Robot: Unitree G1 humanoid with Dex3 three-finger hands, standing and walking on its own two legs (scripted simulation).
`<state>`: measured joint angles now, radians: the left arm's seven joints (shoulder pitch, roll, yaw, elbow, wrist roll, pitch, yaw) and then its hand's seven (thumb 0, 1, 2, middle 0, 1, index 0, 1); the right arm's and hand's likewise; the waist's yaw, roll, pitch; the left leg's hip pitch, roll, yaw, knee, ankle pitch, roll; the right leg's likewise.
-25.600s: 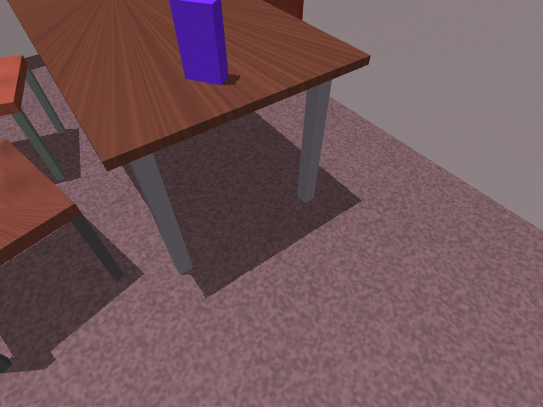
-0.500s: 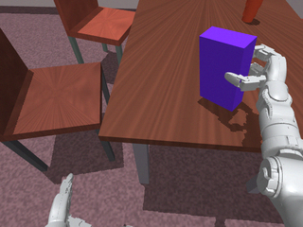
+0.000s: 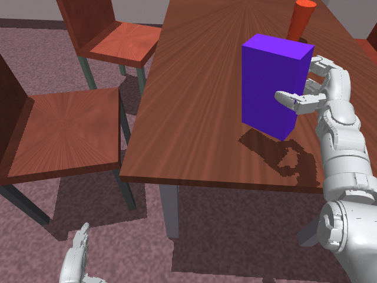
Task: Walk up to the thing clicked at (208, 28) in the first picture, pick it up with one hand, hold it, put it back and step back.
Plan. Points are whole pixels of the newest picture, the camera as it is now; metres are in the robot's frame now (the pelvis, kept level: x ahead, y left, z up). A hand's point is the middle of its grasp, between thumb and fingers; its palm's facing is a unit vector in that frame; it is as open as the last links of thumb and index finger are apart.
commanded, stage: lift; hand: right
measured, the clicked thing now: (270, 91) +0.49 -0.13 +0.16
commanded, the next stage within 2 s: hold in 1.20 s
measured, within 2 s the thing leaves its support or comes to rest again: neither
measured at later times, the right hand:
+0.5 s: hand (325, 94) +0.37 -0.17 +0.25, palm faces +0.17 +0.98 -0.06, open 9.4 cm
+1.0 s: hand (342, 98) +0.32 -0.17 +0.28, palm faces +0.18 +0.98 -0.05, open 9.4 cm
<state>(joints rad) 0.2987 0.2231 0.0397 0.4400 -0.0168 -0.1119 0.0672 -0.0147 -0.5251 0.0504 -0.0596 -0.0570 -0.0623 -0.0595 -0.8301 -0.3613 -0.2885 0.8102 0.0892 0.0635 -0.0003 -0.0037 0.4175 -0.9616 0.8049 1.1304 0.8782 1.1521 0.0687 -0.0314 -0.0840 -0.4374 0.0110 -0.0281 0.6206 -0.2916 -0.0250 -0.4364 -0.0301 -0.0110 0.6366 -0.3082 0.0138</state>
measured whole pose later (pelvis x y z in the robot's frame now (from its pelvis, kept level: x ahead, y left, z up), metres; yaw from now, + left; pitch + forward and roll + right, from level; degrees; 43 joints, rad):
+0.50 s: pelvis -0.02 +0.01 +0.00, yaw -1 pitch -1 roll +0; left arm 0.30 0.24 0.07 0.48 -0.04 -0.12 0.06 -0.01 -0.51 0.03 -0.05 -0.05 -0.06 -0.04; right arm -0.61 -0.31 -0.25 0.27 0.16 0.43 0.01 -0.01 0.48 -1.01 0.83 1.16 0.90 1.19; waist 0.00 -0.06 -0.07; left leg -0.31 0.02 -0.01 0.60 -0.28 -0.02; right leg -0.30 -0.02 0.01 0.59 -0.27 0.02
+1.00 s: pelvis -0.03 +0.01 +0.00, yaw -2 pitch -3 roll +0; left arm 0.27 0.25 0.07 0.55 -0.04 -0.20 0.08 -0.02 -0.50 0.02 -0.04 -0.04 -0.06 -0.03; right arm -0.55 -0.31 -0.27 0.01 0.21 0.64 0.00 -0.01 0.49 -1.01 0.84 1.15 0.91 1.18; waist -0.01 -0.08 -0.07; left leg -0.29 0.02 0.01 0.61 -0.27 -0.01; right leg -0.29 -0.02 0.02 0.59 -0.26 0.03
